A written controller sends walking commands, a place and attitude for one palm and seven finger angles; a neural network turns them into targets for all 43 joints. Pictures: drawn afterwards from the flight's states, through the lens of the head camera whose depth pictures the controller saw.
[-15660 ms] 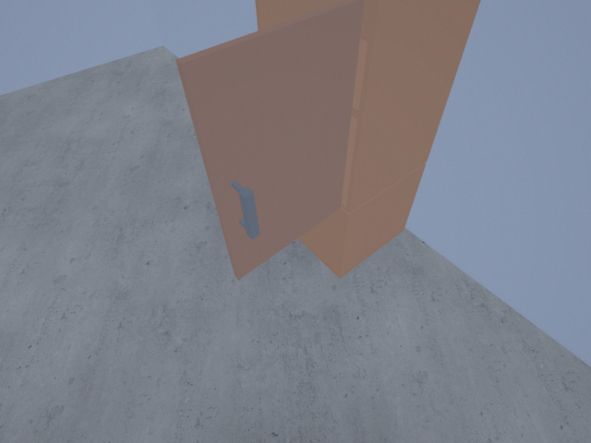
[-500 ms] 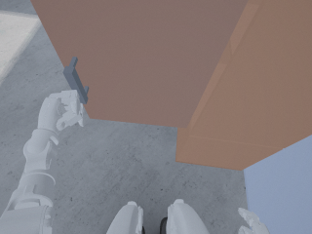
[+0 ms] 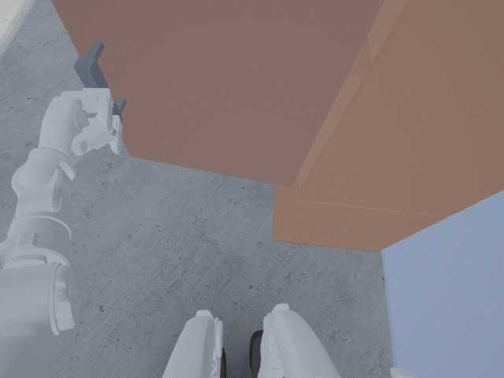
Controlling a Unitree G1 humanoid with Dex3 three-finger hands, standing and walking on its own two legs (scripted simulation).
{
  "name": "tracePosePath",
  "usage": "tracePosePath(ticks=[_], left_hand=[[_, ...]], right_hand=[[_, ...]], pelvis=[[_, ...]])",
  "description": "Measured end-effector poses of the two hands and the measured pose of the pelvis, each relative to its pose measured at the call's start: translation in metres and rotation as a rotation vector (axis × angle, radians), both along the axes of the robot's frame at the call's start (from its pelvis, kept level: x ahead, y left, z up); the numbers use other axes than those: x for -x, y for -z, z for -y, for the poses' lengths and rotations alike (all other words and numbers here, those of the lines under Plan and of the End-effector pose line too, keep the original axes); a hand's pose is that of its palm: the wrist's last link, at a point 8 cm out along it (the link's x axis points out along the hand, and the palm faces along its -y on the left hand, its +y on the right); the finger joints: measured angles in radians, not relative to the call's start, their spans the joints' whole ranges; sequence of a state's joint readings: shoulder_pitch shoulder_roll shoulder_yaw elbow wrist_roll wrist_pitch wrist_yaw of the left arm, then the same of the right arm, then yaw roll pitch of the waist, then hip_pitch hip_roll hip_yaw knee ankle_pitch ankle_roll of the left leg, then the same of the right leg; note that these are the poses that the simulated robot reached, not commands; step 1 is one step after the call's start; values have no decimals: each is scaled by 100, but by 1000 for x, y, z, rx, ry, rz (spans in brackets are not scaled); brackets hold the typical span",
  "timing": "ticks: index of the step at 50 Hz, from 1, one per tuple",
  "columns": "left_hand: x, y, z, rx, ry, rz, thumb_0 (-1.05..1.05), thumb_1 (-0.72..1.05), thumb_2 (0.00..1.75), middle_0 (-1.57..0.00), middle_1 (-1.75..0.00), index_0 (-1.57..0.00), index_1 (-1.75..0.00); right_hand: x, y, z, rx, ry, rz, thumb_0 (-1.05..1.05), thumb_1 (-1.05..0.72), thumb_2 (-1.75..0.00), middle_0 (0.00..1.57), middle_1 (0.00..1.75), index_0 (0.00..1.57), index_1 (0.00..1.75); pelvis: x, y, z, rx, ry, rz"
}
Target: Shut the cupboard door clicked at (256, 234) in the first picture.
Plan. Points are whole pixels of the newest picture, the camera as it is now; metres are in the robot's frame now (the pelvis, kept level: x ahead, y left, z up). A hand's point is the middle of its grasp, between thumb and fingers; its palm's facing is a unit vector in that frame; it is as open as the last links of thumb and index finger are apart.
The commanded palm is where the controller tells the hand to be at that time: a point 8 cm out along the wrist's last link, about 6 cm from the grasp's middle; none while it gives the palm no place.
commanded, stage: push the door shut along its arc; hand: left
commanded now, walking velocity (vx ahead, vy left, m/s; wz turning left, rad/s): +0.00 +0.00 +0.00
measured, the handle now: (106, 87) +0.55 +0.23 +0.05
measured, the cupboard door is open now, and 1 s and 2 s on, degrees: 85 70 63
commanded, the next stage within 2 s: pull the fist back off the door in 1.28 s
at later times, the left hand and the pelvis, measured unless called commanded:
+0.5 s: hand (136, 100) +0.53 +0.18 +0.05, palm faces -0.28 -0.96 -0.04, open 3.1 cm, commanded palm +0.55 +0.19 +0.05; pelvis +0.00 +0.01 -0.01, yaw -1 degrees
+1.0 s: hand (175, 75) +0.58 +0.12 +0.05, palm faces -0.38 -0.92 -0.05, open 2.8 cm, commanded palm +0.60 +0.15 +0.05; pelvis +0.01 +0.00 -0.02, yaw -3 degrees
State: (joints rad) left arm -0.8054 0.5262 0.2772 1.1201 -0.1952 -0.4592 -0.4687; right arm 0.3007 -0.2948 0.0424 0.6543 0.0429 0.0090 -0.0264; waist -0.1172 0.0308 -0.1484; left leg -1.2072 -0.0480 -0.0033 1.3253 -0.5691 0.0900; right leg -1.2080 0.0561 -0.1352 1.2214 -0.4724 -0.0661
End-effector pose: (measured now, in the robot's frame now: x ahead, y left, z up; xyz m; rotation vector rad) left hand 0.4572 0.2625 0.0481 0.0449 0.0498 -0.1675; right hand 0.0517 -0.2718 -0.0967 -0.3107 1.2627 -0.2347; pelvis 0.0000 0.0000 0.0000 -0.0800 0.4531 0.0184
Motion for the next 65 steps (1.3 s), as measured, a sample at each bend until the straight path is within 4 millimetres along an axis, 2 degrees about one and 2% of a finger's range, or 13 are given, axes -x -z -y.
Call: tracePosePath(ticks=[11, 27, 39, 42, 53, 65], left_hand=[[-33, -1, 16, 18, 53, -7, 1, 94, 95, -130, -150, -130, -150], [-72, -2, 29, -4, 124, -36, 2, 90, 90, -129, -150, -130, -150], [-111, -5, 80, 26, 219, -40, 2, 90, 90, -129, -150, -129, -150], [-118, -4, 83, 25, 216, -38, 1, 88, 91, -129, -150, -129, -150], [-129, -5, 81, -23, 231, -61, -3, 83, 89, -129, -150, -132, -150], [-134, -7, 85, -13, 240, -91, -2, 86, 89, -129, -150, -132, -150]], right_hand=[[19, -5, 4, 34, 36, -29, 1, -90, -90, 20, 30, 21, 30], [39, -1, -7, 35, 65, -113, 1, -90, -89, 20, 30, 21, 30], [50, -3, -6, 57, 118, -116, 1, -90, -89, 20, 30, 21, 30], [55, -1, -7, 49, 136, -121, 1, -90, -89, 20, 30, 21, 30], [71, 8, -10, 17, 163, -180, 1, -90, -89, 20, 30, 21, 30], [67, 6, 10, 84, 122, -166, 1, -90, -89, 20, 30, 21, 30]], pelvis=[[0, 4, -2, 12, 7, -25], [-4, 10, -6, 33, 2, -66], [-11, 14, -5, 32, 22, -98], [-13, 16, -3, 25, 36, -102], [-14, 22, 5, 14, 46, -115], [-9, 28, 10, 30, 25, -127]])
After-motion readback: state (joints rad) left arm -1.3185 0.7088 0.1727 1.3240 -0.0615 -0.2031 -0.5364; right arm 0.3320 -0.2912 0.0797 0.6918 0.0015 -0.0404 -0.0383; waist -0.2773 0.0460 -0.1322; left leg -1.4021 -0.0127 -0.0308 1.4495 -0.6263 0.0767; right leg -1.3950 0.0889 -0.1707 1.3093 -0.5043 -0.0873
